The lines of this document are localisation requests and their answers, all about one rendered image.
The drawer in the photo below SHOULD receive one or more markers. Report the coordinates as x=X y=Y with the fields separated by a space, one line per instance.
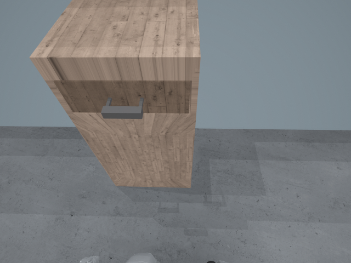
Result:
x=159 y=96

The cabinet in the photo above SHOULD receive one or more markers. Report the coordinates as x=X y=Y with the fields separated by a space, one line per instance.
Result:
x=129 y=40

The handle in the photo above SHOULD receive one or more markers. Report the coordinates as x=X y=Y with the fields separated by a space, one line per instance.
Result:
x=122 y=112

